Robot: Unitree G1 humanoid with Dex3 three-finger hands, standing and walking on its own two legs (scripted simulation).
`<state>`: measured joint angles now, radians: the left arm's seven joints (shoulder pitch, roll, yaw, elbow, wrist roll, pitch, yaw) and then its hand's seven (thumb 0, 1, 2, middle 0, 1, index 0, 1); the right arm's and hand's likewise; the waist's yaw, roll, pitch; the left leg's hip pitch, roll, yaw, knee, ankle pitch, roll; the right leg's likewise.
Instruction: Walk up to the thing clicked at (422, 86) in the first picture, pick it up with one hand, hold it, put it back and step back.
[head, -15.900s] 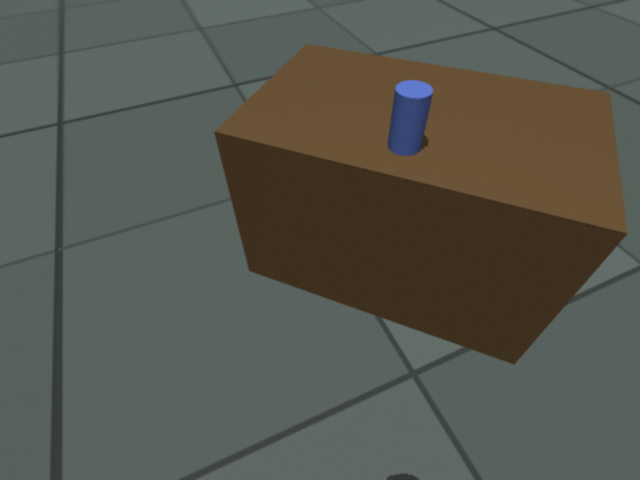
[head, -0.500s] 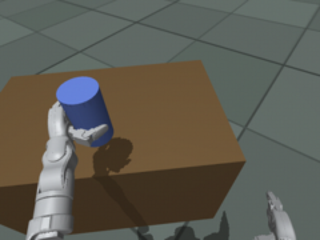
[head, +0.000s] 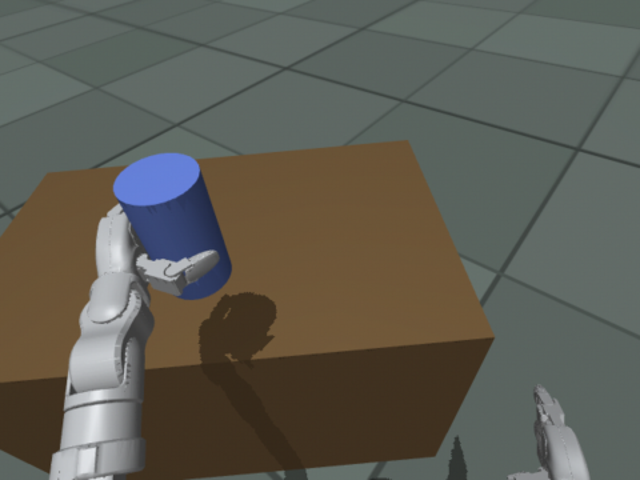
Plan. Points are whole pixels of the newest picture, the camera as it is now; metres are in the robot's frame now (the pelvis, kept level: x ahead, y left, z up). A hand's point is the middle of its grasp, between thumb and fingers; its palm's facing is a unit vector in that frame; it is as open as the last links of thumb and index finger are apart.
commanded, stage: hold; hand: left
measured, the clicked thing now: (180, 231) +0.36 +0.17 +0.17
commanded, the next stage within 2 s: none
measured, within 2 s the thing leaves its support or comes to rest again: neither
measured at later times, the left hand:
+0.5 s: hand (170, 231) +0.34 +0.18 +0.19, palm faces +0.20 -0.98 +0.00, open 11.6 cm
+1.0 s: hand (169, 231) +0.34 +0.18 +0.19, palm faces +0.20 -0.98 +0.01, open 11.6 cm
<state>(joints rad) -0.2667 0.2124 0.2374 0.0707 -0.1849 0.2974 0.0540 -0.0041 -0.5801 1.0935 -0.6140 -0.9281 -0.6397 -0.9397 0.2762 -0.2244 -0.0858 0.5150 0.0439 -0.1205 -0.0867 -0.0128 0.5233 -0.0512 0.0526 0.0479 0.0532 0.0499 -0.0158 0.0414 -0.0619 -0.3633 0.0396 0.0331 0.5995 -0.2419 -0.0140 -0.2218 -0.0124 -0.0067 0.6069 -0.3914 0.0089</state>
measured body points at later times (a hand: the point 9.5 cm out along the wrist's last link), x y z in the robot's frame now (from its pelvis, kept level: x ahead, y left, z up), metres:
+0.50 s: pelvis +0.00 +0.01 +0.01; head -0.02 -0.02 +0.45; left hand +0.33 +0.23 +0.19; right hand +0.17 -0.25 -0.07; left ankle +0.04 +0.13 -0.73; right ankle -0.04 -0.12 -0.73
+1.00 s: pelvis +0.00 +0.00 +0.01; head -0.02 -0.02 +0.46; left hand +0.33 +0.23 +0.19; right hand +0.17 -0.25 -0.07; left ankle +0.04 +0.13 -0.73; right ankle -0.04 -0.12 -0.73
